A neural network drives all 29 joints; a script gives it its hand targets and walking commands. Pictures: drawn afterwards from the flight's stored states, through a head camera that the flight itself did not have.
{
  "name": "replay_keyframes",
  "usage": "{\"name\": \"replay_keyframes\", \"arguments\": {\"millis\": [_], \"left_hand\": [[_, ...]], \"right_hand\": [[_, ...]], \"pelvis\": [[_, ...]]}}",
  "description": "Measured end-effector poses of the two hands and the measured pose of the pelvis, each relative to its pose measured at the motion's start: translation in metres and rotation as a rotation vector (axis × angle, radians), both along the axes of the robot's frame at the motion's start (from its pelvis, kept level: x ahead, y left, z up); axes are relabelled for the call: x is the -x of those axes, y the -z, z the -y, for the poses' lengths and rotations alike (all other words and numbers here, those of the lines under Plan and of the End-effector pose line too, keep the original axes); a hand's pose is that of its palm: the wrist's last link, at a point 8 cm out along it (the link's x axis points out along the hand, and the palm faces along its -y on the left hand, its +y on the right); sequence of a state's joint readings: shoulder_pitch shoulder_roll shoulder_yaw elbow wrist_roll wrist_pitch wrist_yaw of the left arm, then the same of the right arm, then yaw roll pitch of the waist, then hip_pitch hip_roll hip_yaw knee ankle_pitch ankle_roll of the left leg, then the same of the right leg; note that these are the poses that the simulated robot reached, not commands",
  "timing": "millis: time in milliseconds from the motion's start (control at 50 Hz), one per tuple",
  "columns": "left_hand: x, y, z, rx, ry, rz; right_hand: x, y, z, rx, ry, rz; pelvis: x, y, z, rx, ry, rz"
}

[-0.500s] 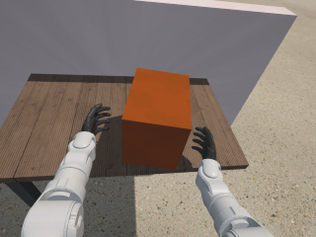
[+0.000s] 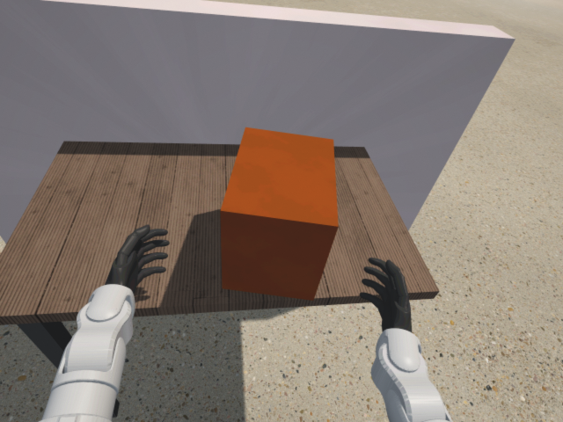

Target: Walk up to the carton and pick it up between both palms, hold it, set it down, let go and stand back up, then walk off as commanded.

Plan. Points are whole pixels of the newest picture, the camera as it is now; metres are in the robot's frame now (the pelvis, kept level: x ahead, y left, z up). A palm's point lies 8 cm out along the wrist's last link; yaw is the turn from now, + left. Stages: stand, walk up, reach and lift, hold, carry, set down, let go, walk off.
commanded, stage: set down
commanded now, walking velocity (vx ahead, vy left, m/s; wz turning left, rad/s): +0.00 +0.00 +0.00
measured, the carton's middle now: (278, 212) +0.50 -0.03 +0.03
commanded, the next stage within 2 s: none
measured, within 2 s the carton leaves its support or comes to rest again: neither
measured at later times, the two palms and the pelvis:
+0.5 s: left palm (106, 332) +0.27 +0.21 +0.04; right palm (418, 360) +0.21 -0.19 +0.04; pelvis +0.02 -0.02 +0.00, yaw +0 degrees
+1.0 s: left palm (98, 356) +0.25 +0.22 +0.03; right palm (423, 372) +0.20 -0.19 +0.04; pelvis +0.03 -0.02 +0.01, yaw +0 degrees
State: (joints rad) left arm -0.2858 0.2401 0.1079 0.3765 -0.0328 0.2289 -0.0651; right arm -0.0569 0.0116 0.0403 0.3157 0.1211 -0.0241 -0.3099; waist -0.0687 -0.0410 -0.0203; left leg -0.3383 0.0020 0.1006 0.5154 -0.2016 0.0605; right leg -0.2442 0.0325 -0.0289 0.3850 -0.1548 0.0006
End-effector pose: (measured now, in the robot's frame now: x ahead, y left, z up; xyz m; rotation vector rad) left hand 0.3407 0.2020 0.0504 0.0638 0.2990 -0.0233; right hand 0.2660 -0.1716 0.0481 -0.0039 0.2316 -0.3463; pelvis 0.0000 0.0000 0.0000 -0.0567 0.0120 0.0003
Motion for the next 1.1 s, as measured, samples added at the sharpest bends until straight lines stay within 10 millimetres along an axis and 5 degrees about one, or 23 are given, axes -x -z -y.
{"name": "replay_keyframes", "arguments": {"millis": [300,600,800,1100], "left_hand": [[0.044,-0.003,0.001,-0.013,0.020,0.010],[0.083,0.012,-0.014,-0.046,-0.006,-0.050],[0.095,0.023,-0.017,-0.050,-0.005,-0.093],[0.097,0.025,-0.017,-0.058,-0.008,-0.120]], "right_hand": [[0.038,-0.008,0.015,-0.027,-0.003,-0.042],[0.064,0.006,0.013,-0.057,-0.029,-0.142],[0.077,0.013,0.015,-0.056,-0.021,-0.173],[0.069,0.011,0.021,-0.053,-0.062,-0.150]], "pelvis": [[-0.007,-0.003,0.011,-0.013,-0.002,0.054],[-0.026,-0.006,0.021,-0.024,0.000,0.031],[-0.033,-0.006,0.019,-0.022,0.001,0.020],[-0.034,-0.007,0.020,-0.023,0.001,0.018]]}}
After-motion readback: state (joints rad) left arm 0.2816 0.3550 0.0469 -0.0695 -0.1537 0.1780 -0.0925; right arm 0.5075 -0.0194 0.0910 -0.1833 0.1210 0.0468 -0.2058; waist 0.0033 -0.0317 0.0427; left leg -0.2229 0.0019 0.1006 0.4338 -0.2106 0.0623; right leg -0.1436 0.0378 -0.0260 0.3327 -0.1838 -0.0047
